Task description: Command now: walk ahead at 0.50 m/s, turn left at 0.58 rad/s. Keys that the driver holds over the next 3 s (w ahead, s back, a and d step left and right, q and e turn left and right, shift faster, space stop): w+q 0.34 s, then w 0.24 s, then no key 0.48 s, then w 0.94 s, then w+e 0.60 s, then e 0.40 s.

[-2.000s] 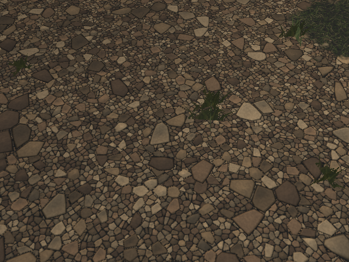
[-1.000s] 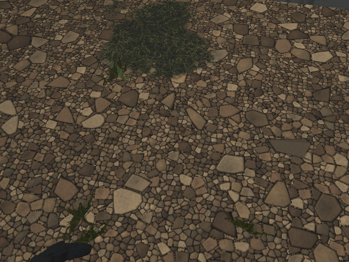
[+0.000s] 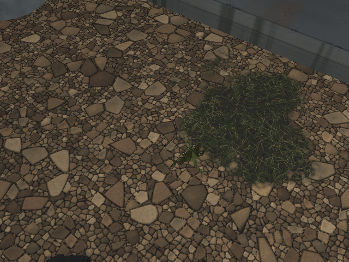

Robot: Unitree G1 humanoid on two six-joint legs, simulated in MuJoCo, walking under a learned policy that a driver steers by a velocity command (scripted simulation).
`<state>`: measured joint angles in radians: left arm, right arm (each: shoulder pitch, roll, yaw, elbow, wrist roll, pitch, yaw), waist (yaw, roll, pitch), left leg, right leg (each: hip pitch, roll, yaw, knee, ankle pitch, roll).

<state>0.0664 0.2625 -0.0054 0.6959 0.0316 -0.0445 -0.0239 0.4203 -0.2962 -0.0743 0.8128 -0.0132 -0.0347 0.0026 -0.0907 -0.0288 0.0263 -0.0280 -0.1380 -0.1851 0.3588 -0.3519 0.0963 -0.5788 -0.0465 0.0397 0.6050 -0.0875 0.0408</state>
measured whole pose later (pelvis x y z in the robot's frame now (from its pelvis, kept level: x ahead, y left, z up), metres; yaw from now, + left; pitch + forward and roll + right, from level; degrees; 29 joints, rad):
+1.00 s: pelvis +0.44 +0.09 +0.00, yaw +19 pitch -1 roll +1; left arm 0.21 0.21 0.01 0.88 0.02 -0.01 0.02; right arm 0.31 -0.21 -0.01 0.91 -0.01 -0.04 -0.01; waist -0.02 -0.03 0.04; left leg -0.09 -0.09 0.05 0.38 -0.28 0.08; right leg -0.38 -0.03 -0.04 0.58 -0.15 -0.03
